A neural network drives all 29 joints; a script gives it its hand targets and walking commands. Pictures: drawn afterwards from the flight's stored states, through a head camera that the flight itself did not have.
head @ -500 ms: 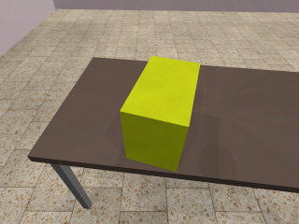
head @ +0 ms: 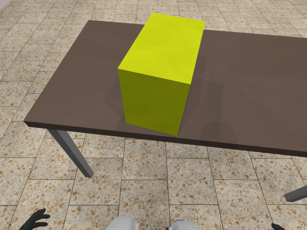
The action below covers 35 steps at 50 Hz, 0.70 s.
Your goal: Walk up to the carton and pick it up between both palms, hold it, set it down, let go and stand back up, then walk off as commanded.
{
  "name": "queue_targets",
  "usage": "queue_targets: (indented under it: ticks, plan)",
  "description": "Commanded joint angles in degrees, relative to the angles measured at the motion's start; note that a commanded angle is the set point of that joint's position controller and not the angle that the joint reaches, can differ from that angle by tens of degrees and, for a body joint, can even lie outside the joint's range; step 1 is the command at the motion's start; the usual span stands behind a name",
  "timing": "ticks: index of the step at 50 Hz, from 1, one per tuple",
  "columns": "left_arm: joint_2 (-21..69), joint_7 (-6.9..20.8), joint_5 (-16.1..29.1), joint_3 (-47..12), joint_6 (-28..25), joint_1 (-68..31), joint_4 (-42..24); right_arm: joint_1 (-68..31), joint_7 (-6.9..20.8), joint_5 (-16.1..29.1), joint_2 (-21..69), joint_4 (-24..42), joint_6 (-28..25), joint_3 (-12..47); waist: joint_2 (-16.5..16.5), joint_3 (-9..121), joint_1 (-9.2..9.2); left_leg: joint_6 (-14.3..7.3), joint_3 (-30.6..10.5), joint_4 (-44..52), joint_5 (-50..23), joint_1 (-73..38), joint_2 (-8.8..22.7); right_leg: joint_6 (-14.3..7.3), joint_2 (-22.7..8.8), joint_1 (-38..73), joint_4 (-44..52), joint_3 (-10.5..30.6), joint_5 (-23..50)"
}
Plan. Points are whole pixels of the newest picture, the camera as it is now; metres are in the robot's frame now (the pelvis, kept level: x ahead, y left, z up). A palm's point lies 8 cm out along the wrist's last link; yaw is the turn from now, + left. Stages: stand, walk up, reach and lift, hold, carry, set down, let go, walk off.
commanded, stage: walk off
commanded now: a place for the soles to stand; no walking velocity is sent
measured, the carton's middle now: (164, 73) +0.59 -0.01 +0.04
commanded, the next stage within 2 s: none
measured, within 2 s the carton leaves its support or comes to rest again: neither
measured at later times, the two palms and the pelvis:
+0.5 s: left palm out of the picture -0.03 +0.38 -0.10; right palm out of the picture -0.05 -0.30 -0.05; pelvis -0.13 +0.03 +0.01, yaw +0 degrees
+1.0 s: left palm out of the picture -0.10 +0.27 -0.04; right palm out of the picture -0.21 -0.38 -0.10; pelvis -0.27 -0.04 +0.00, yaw -1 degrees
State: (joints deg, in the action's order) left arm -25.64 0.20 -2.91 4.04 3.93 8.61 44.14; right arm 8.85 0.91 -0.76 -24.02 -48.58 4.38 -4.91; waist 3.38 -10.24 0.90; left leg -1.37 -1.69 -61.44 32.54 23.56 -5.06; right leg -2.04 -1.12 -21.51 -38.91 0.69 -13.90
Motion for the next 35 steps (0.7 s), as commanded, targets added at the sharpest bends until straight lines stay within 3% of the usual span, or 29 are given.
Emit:
queue_targets:
  ticks: [1, 4, 5, 6, 7, 8, 9, 10, 11, 12, 13, 14, 15, 16, 17, 18, 20, 21, 23, 25, 27, 28, 29, 30, 31, 32, 33, 34, 35]
  plan:
    - [-11.4, -1.1, 0.3, 2.9, -1.0, -1.7, -6.1, 5.3, -0.6, 0.9, -9.6, 4.1, -1.1, -2.7, 0.6, 10.1, 1.03, 2.7, -4.5, -0.1, 0.8, 0.3, 0.2, -13.5, -14.4, 5.3, 11.6, 14.5, 15.3]
    - [-11.2, -0.9, 0.7, 2.9, -0.2, -0.5, -6.2, 6.6, -0.8, 1.0, -7.4, 4.5, -1.8, -2.1, 3.7, 11.8, -0.05, 1.7, -3.8, 17.8, 0.4, -2.1, 2.6, -11.3, -13.6, 10.1, 10.5, 15.2, 10.4]
    - [-12.4, -0.4, 0.6, 3.2, 0.1, -2.7, -6.1, 11.7, -0.8, 1.1, -7.8, 3.6, -2.3, -2.0, 6.2, 13.3, -3.36, 0.6, -4.3, 32.0, -2.9, -8.1, 4.6, -8.0, -12.3, 7.0, 6.8, 13.8, 8.7]
    - [-11.7, -0.4, 1.3, 2.5, 0.4, -4.6, -5.5, 13.7, -1.0, 0.4, -8.2, 1.8, -2.7, -2.6, 3.0, 10.4, -4.73, 0.4, -5.3, 45.1, -9.3, -12.1, 5.0, -5.1, -9.0, 3.0, 0.7, 11.1, 5.3]
    - [-8.2, -0.6, 1.7, 1.3, 0.5, -2.9, -5.3, 11.4, -0.9, -0.5, -9.7, 2.3, -3.0, -3.2, -6.1, 8.2, -3.73, 0.7, -12.2, 50.1, -14.6, -12.7, 7.2, -1.9, -2.8, -2.2, -6.2, 6.3, -5.2]
    - [-7.0, -0.8, 2.0, 1.3, 0.7, -3.7, -6.6, 11.1, -0.8, -1.4, -14.7, 4.4, -3.1, -3.7, -15.3, 4.5, -2.89, 0.8, -25.9, 44.4, -32.5, -14.5, 16.7, 0.3, 5.8, -15.1, -14.7, 4.5, -19.0]
    - [-8.4, -1.6, 2.1, 2.6, 0.6, -2.0, -5.6, 9.9, -1.5, -1.9, -16.3, 5.3, -3.1, -4.0, -11.0, 3.2, -1.59, 0.0, -24.8, 39.4, -40.8, -13.5, 20.1, 0.5, 7.5, -17.2, -19.0, 6.2, -19.8]
    - [-10.9, -1.5, 1.9, 3.1, 0.3, -4.3, -8.3, 10.2, -1.6, -1.5, -18.4, 7.4, -3.6, -4.1, -15.3, 5.9, -4.61, -5.1, -28.4, 39.5, -38.3, -9.5, 24.1, 0.4, 7.3, -13.6, -23.9, 9.2, -20.8]
    - [-11.3, -1.5, 1.7, 3.2, -0.7, -4.6, -8.0, 7.4, -2.2, -1.3, -19.2, 7.5, -4.2, -4.0, -18.4, 3.1, -5.50, -8.5, -33.6, 42.9, -32.2, -2.4, 26.3, 0.3, 6.9, -10.4, -26.8, 12.3, -20.5]
    - [-12.2, -1.2, 1.9, 3.1, -0.8, -4.8, -6.9, 5.1, -2.6, -2.0, -16.7, 9.0, -4.7, -3.4, -17.2, 1.0, -4.64, -5.4, -29.1, 41.4, -35.6, -4.5, 22.8, -0.1, 6.6, -11.0, -28.6, 14.1, -18.4]
    - [-11.1, -1.0, 2.0, 3.0, -0.8, -4.3, -6.1, 3.3, -2.9, -2.4, -14.8, 9.3, -5.1, -2.5, -12.5, 1.1, -2.80, -3.5, -22.0, 37.0, -43.2, -8.6, 20.3, -0.3, 7.5, -12.2, -28.8, 13.3, -16.0]
    - [-10.2, -1.0, 2.3, 3.2, -0.1, -0.9, -5.3, 1.8, -3.2, -2.0, -13.5, 8.9, -4.8, -2.6, -12.9, 2.3, -1.27, -0.3, -17.4, 36.4, -44.9, -12.3, 18.0, -0.1, 9.1, -14.8, -29.3, 13.4, -13.5]
    - [-10.0, -1.2, 2.2, 3.0, 0.0, 1.4, -4.9, 1.6, -3.3, -1.4, -12.3, 8.5, -4.6, -2.4, -10.7, 2.6, -0.19, -0.8, -12.3, 35.1, -46.3, -15.1, 15.7, 0.3, 9.6, -14.4, -29.5, 12.3, -10.4]
    - [-9.6, -1.5, 2.3, 2.8, -0.3, 3.0, -4.7, 0.7, -3.4, -1.1, -12.0, 8.6, -4.8, -2.1, -10.4, 4.9, 0.06, -1.3, -10.1, 34.2, -48.4, -16.9, 15.3, 0.8, 11.2, -13.4, -31.8, 12.0, -10.3]
    - [-9.9, -1.8, 2.6, 2.6, -0.5, 4.3, -4.8, 1.5, -3.7, -0.5, -11.8, 8.8, -4.7, -1.8, -8.3, 5.5, 0.30, -1.3, -11.2, 33.1, -52.6, -20.1, 15.9, 0.9, 12.1, -14.9, -32.6, 11.3, -10.4]
    - [-8.9, -1.8, 2.5, 2.2, -0.5, 3.5, -5.3, 5.5, -3.7, -0.3, -10.8, 8.0, -4.6, -1.9, -6.9, 7.1, -1.02, -1.8, -9.7, 32.1, -54.9, -21.9, 16.5, 1.3, 11.3, -12.8, -30.8, 10.0, -10.5]
    - [-8.6, -1.5, 2.0, 1.9, -0.6, 1.2, -5.2, 9.6, -3.6, 0.1, -10.5, 8.0, -4.4, -2.3, -7.9, 8.5, -3.90, -3.2, -11.9, 32.2, -52.4, -22.5, 16.5, 2.2, 10.1, -10.3, -23.3, 8.8, -9.9]
    - [-8.0, -1.4, 1.9, 1.8, -0.8, -1.1, -5.8, 10.0, -3.4, -0.2, -10.8, 7.8, -4.3, -2.4, -11.0, 6.1, -5.35, -3.9, -14.2, 32.7, -53.4, -21.7, 17.2, 2.4, 9.1, -10.9, -19.3, 8.4, -11.0]
    - [-7.9, -1.0, 1.5, 2.3, -1.0, -0.6, -7.3, 9.3, -2.9, -0.7, -11.6, 9.3, -4.3, -3.0, -14.5, 10.6, -4.98, -7.5, -14.7, 31.9, -50.7, -25.4, 18.8, 2.3, 6.6, -7.9, -12.4, 7.5, -13.4]
    - [-8.2, -0.6, 1.7, 2.3, -1.2, 1.6, -5.9, 8.4, -2.6, -0.7, -11.7, 9.9, -4.0, -3.3, -16.8, 12.1, -3.95, -8.2, -13.6, 30.9, -53.1, -29.3, 19.5, 1.6, 5.5, -7.5, -6.7, 6.8, -13.9]
    - [-9.0, -0.8, 1.5, 2.1, -1.4, 4.7, -4.9, 8.7, -2.3, 0.1, -11.8, 10.7, -3.6, -3.6, -18.2, 14.4, -3.93, -9.5, -16.4, 28.5, -57.5, -29.6, 21.7, 0.6, 4.5, -3.5, -1.7, 5.2, -16.4]
    - [-8.6, -0.6, 1.4, 1.9, -1.6, 4.8, -4.3, 8.4, -2.2, -0.1, -12.1, 10.7, -3.5, -3.6, -15.6, 15.3, -3.37, -9.1, -13.8, 27.4, -58.1, -27.0, 20.6, 0.0, 3.4, -0.4, 2.8, 3.4, -13.8]
    - [-8.3, -0.6, 1.3, 2.2, -1.8, 5.9, -4.3, 7.7, -2.3, 0.3, -12.3, 11.0, -3.1, -3.7, -14.3, 13.4, -2.56, -7.1, -12.8, 26.8, -55.5, -25.4, 19.2, 0.5, 3.3, 3.9, 12.4, 1.6, -8.7]
    - [-9.3, -0.5, 1.3, 2.4, -2.1, 7.5, -3.6, 4.8, -2.1, 0.8, -11.9, 11.8, -3.1, -3.5, -9.2, 15.6, -0.82, -5.4, -10.4, 23.5, -50.6, -20.2, 16.6, -0.7, 0.7, 11.0, 17.6, 4.1, 8.1]
    - [-11.1, -0.5, 0.9, 3.1, -2.4, 7.0, -4.6, 3.9, -2.4, 1.2, -10.4, 12.4, -3.3, -3.0, -3.3, 16.5, 0.36, -2.2, -6.2, 16.1, -40.8, -10.3, 10.6, -4.1, -3.4, 17.9, 13.2, 12.5, 24.7]
    - [-13.6, -0.3, 0.4, 4.2, -2.5, 8.4, -6.1, 3.8, -2.7, 2.1, -7.4, 13.7, -3.3, -1.6, 5.2, 17.7, 2.15, 1.4, 1.4, 6.0, -13.7, -0.3, 1.5, -8.1, -13.2, 21.7, 11.5, 23.7, 40.4]
    - [-14.2, -0.3, 0.5, 3.8, -2.6, 6.0, -7.6, 3.5, -3.5, 1.5, -8.2, 12.7, -2.7, -1.8, 8.5, 15.0, 1.74, 1.6, -3.1, -1.4, 7.5, 2.4, -1.8, -12.1, -15.5, 16.0, 13.4, 26.4, 38.6]
    - [-15.3, -0.3, 0.2, 4.3, -2.2, 4.3, -8.5, 5.4, -3.6, 0.9, -8.3, 11.4, -2.2, -2.0, 9.0, 12.2, 1.06, 1.0, -6.7, -6.2, 7.8, -3.5, -1.6, -14.5, -16.0, 4.4, 17.2, 25.7, 24.7]
    - [-14.4, -0.5, -0.6, 4.2, -2.0, 2.1, -9.1, 6.5, -3.3, 1.0, -9.0, 11.1, -1.9, -2.1, 11.0, 8.5, 0.55, 0.8, -7.8, -7.7, 7.4, -2.7, -2.0, -14.5, -16.9, 0.7, 18.7, 26.0, 18.7]
